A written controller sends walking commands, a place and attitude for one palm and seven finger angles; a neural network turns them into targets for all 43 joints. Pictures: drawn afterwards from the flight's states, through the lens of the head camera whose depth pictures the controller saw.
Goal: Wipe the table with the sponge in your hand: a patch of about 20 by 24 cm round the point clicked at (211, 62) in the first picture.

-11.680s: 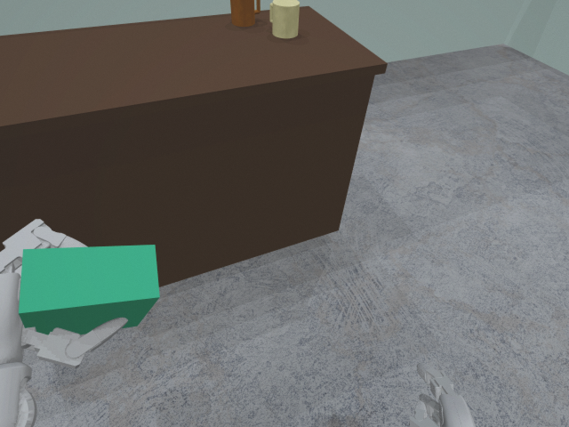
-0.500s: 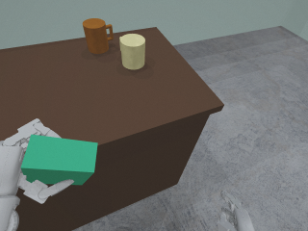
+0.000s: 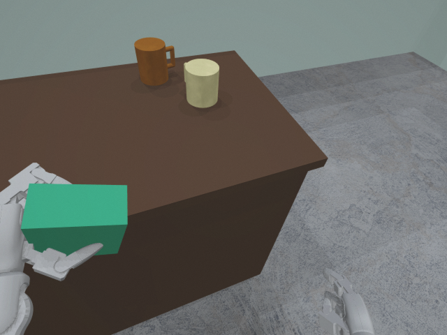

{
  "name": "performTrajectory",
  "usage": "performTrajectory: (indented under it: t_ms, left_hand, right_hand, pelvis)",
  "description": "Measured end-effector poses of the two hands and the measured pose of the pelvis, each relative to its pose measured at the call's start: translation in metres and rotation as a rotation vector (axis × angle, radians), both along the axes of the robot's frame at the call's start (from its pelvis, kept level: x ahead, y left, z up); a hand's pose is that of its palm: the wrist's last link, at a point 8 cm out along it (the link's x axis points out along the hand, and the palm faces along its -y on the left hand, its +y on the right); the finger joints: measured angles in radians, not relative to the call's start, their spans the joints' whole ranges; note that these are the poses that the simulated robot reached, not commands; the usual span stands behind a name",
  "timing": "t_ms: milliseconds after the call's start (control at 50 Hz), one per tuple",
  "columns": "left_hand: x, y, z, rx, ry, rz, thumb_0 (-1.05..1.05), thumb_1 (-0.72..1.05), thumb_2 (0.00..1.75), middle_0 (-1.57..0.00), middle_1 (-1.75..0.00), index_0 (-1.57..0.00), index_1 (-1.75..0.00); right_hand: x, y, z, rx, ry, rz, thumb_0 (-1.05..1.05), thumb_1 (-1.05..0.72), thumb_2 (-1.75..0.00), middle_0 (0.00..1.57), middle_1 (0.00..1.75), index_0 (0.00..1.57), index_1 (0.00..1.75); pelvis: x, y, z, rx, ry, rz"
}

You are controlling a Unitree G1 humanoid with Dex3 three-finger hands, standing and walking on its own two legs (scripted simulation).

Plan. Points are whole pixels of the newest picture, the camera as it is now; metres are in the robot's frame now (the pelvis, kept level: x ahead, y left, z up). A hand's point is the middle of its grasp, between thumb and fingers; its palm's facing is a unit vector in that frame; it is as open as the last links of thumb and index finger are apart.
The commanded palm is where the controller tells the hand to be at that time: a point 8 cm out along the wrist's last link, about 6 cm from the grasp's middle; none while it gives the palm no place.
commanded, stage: look again from close up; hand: left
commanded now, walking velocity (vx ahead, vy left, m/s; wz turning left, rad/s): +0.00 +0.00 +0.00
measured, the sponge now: (94, 223) +0.23 +0.22 +0.13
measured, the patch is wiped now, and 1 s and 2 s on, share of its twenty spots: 0.00 0.00 0.00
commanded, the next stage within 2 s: turn the palm down, sponge in hand in 0.22 s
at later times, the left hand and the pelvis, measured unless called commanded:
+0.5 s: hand (41, 184) +0.25 +0.27 +0.18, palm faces +0.45 -0.77 -0.45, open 10.2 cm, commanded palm +0.16 +0.28 +0.19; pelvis +0.00 -0.01 -0.01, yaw +2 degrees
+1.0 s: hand (67, 224) +0.21 +0.23 +0.16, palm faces +0.30 -0.53 -0.79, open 10.2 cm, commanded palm +0.16 +0.26 +0.23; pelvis +0.00 -0.08 -0.02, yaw +5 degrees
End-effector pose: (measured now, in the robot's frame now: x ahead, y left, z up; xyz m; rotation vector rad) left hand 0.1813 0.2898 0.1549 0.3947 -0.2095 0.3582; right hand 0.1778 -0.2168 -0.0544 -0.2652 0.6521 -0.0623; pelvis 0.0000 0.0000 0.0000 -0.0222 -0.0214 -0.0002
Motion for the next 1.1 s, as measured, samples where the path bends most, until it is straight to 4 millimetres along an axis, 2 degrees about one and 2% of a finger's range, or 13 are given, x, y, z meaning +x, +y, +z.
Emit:
performTrajectory:
  t_ms: [160,320,400,460,540,640,740,820,900,1000,1100]
  left_hand:
    - [-0.003,0.004,0.009,0.056,0.004,-0.014,0.0,-0.52,1.01,-0.77,-1.36,-0.73,-1.36]
    - [-0.006,0.008,0.004,0.048,0.035,0.011,0.0,-0.51,1.01,-0.77,-1.36,-0.73,-1.36]
    - [0.014,0.018,0.029,0.198,-0.028,-0.009,0.0,-0.53,1.01,-0.78,-1.35,-0.74,-1.35]
    - [0.023,0.024,0.044,0.162,-0.038,0.067,0.0,-0.53,1.01,-0.78,-1.35,-0.74,-1.35]
    - [0.02,0.005,0.047,0.178,0.069,0.085,0.0,-0.52,1.01,-0.78,-1.36,-0.73,-1.36]
    - [-0.003,-0.022,0.037,0.286,0.229,0.039,0.0,-0.52,1.01,-0.77,-1.36,-0.73,-1.36]
    - [-0.032,-0.018,0.045,0.3,0.167,0.133,0.01,-0.52,1.01,-0.78,-1.36,-0.74,-1.36]
    - [-0.042,-0.011,0.053,0.34,0.14,0.274,0.01,-0.52,1.01,-0.78,-1.36,-0.74,-1.36]
    - [-0.033,-0.015,0.048,0.378,0.256,0.292,0.01,-0.52,1.01,-0.78,-1.36,-0.74,-1.36]
    - [-0.008,-0.039,0.046,0.466,0.345,0.173,0.01,-0.52,1.01,-0.78,-1.36,-0.74,-1.36]
    - [0.0,-0.061,0.068,0.57,0.254,0.119,0.01,-0.52,1.01,-0.78,-1.36,-0.74,-1.36]
  right_hand:
    - [-0.021,0.0,-0.011,0.009,0.061,-0.028,0.01,-0.9,-0.9,0.2,0.3,0.21,0.3]
    - [-0.021,0.003,-0.017,0.018,0.078,-0.03,0.01,-0.9,-0.9,0.2,0.3,0.21,0.3]
    - [-0.015,0.011,-0.023,-0.004,0.092,0.093,0.01,-0.9,-0.9,0.2,0.3,0.2,0.3]
    - [-0.006,0.012,-0.029,0.035,0.08,0.122,0.01,-0.9,-0.9,0.2,0.3,0.2,0.3]
    - [0.01,0.01,-0.029,0.097,0.018,0.116,0.01,-0.9,-0.9,0.21,0.3,0.21,0.3]
    - [0.028,-0.001,-0.024,0.113,-0.032,0.123,0.01,-0.9,-0.9,0.21,0.3,0.21,0.3]
    - [0.041,-0.021,-0.023,0.057,-0.033,0.153,0.01,-0.9,-0.9,0.21,0.3,0.21,0.3]
    - [0.048,-0.037,-0.027,0.02,-0.028,0.174,0.01,-0.9,-0.9,0.2,0.3,0.2,0.3]
    - [0.05,-0.05,-0.033,0.025,-0.033,0.152,0.01,-0.9,-0.9,0.2,0.3,0.2,0.3]
    - [0.047,-0.06,-0.036,0.053,-0.052,0.103,0.01,-0.9,-0.9,0.2,0.3,0.2,0.3]
    - [0.038,-0.067,-0.039,0.074,-0.05,0.066,0.01,-0.9,-0.9,0.2,0.3,0.2,0.3]
  pelvis:
    - [-0.002,0.003,0.0,0.0,0.004,0.001]
    - [0.0,0.006,0.0,0.003,0.006,0.004]
    - [-0.006,0.0,-0.005,0.016,0.004,0.059]
    - [-0.006,-0.005,-0.007,0.03,0.0,0.047]
    - [-0.001,-0.009,-0.008,0.029,-0.01,0.037]
    - [0.001,-0.024,-0.01,0.035,-0.015,0.041]
    - [0.001,-0.046,-0.012,0.033,-0.019,0.07]
    - [-0.001,-0.06,-0.015,0.03,-0.024,0.099]
    - [-0.002,-0.069,-0.016,0.034,-0.03,0.106]
    - [-0.002,-0.076,-0.017,0.042,-0.032,0.093]
    - [0.001,-0.079,-0.018,0.048,-0.022,0.072]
